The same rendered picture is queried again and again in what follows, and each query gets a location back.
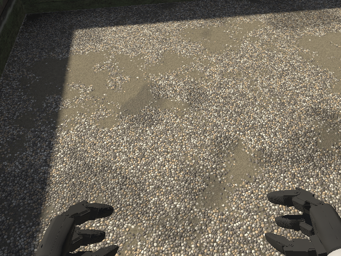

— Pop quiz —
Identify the left robot hand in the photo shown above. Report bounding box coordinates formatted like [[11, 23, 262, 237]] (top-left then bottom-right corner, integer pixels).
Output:
[[36, 200, 119, 256]]

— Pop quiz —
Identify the right robot hand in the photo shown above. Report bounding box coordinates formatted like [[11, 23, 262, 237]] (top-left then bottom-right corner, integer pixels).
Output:
[[265, 187, 341, 256]]

